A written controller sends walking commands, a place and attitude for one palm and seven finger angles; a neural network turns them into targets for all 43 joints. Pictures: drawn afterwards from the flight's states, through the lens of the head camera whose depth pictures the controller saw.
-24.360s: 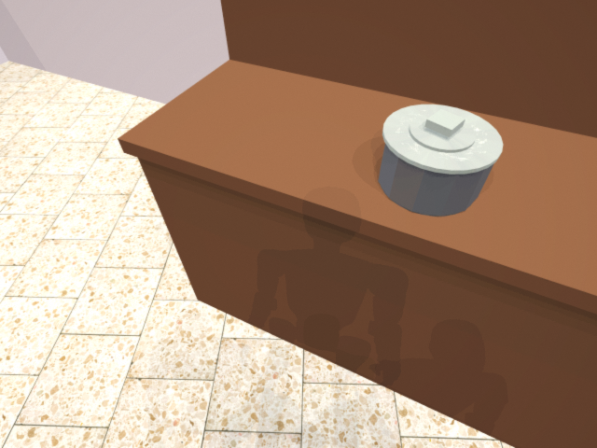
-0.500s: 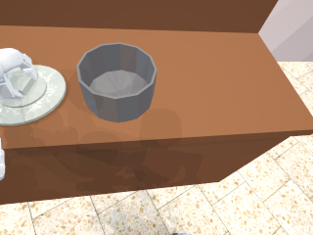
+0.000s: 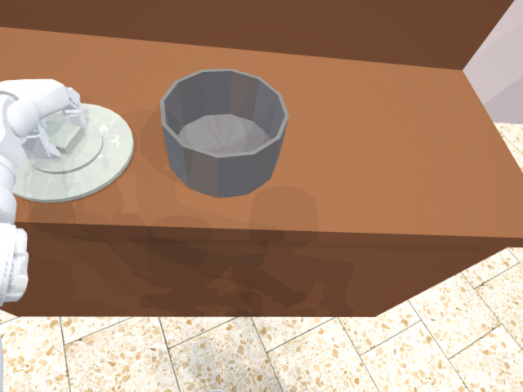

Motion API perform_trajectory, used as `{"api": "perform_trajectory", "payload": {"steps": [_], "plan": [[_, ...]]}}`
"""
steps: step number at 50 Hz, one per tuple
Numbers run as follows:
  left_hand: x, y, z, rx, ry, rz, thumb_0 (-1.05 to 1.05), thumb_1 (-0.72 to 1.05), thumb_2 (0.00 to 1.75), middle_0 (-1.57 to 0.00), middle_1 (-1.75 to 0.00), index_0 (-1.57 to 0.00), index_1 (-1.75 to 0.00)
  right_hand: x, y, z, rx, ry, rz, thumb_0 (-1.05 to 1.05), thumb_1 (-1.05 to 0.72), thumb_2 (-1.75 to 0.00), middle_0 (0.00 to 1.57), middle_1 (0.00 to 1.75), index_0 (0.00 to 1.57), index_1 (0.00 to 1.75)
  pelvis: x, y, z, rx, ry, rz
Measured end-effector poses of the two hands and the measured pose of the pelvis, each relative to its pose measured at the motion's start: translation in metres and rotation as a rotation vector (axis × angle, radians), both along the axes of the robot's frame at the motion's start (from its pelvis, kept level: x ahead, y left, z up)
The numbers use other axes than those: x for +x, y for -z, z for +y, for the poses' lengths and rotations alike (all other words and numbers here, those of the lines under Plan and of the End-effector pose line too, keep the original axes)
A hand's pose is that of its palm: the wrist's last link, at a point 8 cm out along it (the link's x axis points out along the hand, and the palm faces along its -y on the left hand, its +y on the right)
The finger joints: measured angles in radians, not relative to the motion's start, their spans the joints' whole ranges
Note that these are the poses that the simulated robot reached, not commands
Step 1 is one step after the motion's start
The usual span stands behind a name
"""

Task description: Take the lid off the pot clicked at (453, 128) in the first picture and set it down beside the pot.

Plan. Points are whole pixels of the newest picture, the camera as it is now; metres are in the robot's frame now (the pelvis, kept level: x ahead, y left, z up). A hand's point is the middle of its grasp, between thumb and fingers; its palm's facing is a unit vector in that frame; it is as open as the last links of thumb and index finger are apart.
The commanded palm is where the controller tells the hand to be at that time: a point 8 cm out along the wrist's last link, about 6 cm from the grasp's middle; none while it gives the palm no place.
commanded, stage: open the fingers wide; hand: left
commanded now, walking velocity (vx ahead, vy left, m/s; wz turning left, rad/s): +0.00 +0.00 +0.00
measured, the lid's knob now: (60, 136) +0.50 +0.31 +0.06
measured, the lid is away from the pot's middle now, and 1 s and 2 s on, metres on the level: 0.26 0.25 0.25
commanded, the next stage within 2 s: raise the empty hand in 0.52 s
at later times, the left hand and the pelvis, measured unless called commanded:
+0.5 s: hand (58, 126) +0.49 +0.30 +0.09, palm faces -0.43 -0.10 -0.90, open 10.9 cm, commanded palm +0.52 +0.29 +0.14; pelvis +0.00 -0.01 +0.00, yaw -1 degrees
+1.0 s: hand (39, 114) +0.47 +0.30 +0.12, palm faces -0.42 -0.07 -0.91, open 11.1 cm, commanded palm +0.51 +0.29 +0.19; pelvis +0.00 -0.01 +0.00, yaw -1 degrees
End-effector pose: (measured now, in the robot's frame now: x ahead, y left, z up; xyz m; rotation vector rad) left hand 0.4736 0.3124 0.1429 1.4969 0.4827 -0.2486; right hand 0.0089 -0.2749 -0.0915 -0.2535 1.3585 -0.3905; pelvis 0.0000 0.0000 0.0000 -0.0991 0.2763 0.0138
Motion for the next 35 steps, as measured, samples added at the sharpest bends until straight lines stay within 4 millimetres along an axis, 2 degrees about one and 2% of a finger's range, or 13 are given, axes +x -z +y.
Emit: {"api": "perform_trajectory", "payload": {"steps": [3, 8, 13, 20, 27, 35], "plan": [[0.003, -0.001, -0.005, -0.022, 0.023, -0.014, 0.01, 0.20, 0.75, -0.54, -0.98, -0.50, -0.94, -0.006, 0.000, -0.002, -0.003, 0.001, 0.022, 0.00, -0.90, -0.90, 0.21, 0.30, 0.20, 0.30, -0.001, 0.000, -0.001, -0.003, -0.005, 0.003], [0.007, 0.000, 0.001, -0.024, -0.020, -0.009, 0.01, 0.14, 0.72, -0.48, -0.94, -0.47, -0.92, -0.019, -0.001, -0.003, -0.009, 0.036, 0.038, 0.00, -0.90, -0.90, 0.21, 0.30, 0.20, 0.30, 0.001, 0.001, -0.004, 0.003, 0.011, 0.012], [0.011, -0.001, -0.007, -0.030, 0.012, -0.012, 0.00, 0.08, 0.70, -0.43, -0.90, -0.43, -0.89, -0.035, -0.001, -0.003, -0.002, 0.056, 0.087, 0.00, -0.90, -0.90, 0.21, 0.30, 0.20, 0.30, 0.002, 0.001, -0.005, -0.002, 0.008, 0.016], [0.016, 0.002, -0.009, -0.012, -0.002, 0.009, 0.00, 0.01, 0.67, -0.38, -0.86, -0.39, -0.86, -0.046, 0.000, -0.002, 0.007, 0.086, 0.103, 0.00, -0.90, -0.90, 0.21, 0.30, 0.20, 0.30, 0.002, 0.002, -0.007, 0.000, 0.019, 0.021], [0.016, -0.006, -0.011, -0.039, 0.004, -0.027, 0.00, -0.01, 0.67, -0.37, -0.85, -0.38, -0.84, -0.045, 0.001, -0.001, 0.012, 0.099, 0.089, 0.00, -0.90, -0.90, 0.21, 0.30, 0.20, 0.30, 0.003, 0.001, -0.009, 0.005, 0.030, 0.021], [0.010, -0.003, -0.009, -0.015, -0.010, 0.005, 0.00, -0.02, 0.68, -0.37, -0.83, -0.38, -0.83, -0.037, 0.003, -0.004, 0.018, 0.082, 0.072, 0.00, -0.90, -0.90, 0.21, 0.30, 0.20, 0.30, 0.000, 0.001, -0.011, 0.006, 0.028, 0.017]]}}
